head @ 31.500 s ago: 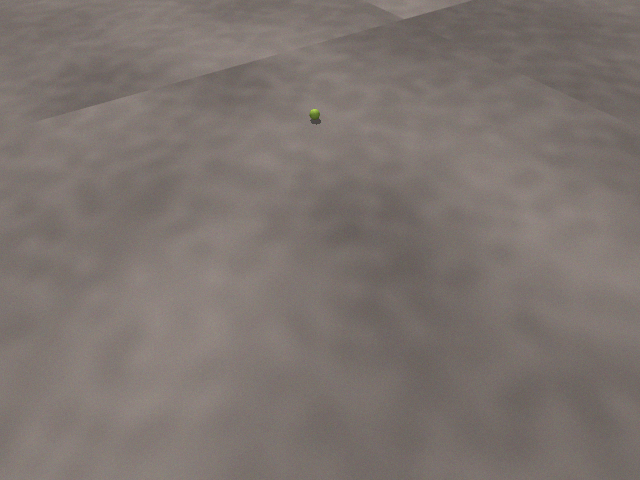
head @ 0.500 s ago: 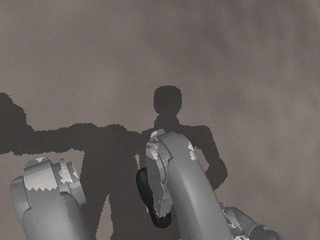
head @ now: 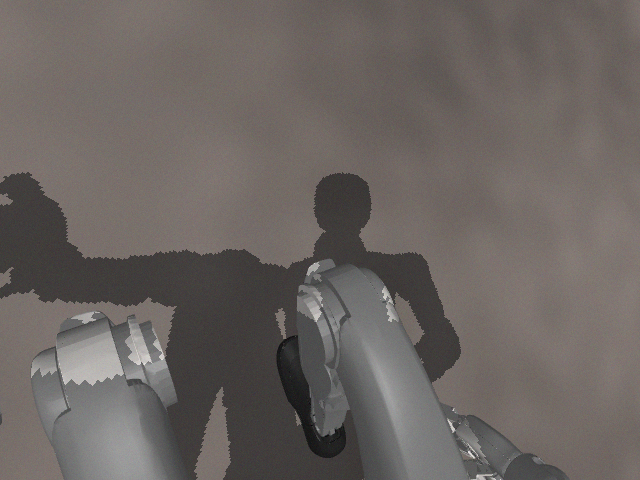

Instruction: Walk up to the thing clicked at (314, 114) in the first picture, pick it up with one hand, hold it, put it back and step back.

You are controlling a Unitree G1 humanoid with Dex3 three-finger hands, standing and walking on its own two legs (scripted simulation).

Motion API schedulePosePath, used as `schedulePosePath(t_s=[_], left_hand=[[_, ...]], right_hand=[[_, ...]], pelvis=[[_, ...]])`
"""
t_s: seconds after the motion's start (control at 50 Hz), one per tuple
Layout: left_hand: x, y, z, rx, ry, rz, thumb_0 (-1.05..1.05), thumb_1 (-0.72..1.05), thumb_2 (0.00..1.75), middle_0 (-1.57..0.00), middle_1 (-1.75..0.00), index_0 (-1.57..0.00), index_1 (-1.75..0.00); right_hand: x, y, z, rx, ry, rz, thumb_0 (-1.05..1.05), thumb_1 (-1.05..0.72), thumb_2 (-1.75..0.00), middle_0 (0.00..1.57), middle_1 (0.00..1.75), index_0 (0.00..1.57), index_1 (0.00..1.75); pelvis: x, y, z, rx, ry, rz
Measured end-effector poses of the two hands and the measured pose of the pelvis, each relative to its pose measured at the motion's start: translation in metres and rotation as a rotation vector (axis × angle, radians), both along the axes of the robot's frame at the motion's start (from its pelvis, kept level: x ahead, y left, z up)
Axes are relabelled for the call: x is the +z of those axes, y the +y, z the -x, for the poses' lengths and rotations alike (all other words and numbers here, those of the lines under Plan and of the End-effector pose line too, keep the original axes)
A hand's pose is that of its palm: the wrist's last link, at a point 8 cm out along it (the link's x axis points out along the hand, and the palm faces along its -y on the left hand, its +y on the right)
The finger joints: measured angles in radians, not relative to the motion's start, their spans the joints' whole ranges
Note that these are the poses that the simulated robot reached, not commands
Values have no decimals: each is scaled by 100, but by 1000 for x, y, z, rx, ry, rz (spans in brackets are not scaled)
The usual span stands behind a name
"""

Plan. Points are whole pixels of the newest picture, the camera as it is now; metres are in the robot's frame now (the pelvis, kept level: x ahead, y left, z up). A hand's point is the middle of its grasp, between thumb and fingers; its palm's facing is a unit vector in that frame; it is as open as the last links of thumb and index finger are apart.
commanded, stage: withdraw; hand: left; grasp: from above
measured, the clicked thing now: out of the picture +0.40 +0.34 -0.27
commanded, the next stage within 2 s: home in 0.68 s
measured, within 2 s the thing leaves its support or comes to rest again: neither
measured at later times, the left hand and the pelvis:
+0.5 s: hand out of the picture +0.37 +0.36 -0.08, palm faces -0.45 -0.14 -0.88, open 13.9 cm; pelvis -0.01 -0.01 +0.06, yaw +7 degrees
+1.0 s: hand out of the picture +0.40 +0.36 -0.13, palm faces -0.29 -0.16 -0.94, open 12.9 cm; pelvis +0.00 -0.01 +0.03, yaw +6 degrees
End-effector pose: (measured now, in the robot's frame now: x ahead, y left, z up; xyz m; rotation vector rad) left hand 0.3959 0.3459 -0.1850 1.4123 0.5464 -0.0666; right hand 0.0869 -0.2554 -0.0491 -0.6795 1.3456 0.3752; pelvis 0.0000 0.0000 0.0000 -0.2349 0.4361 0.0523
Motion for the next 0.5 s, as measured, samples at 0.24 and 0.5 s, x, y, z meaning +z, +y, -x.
schedulePosePath(t_s=[0.24,0.5], left_hand=[[99,17,5,25,-28,-93,0,-47,97,-9,-100,-9,-98],[166,11,17,-3,100,-45,0,-49,100,-9,-101,-9,-101]], right_hand=[[-13,6,-33,-170,-99,-103,0,-90,-90,20,30,20,30],[6,-1,-44,-221,-172,-93,0,-90,-90,20,30,20,30]], pelvis=[[22,-2,-2,38,100,-37],[57,-13,12,74,103,-93]])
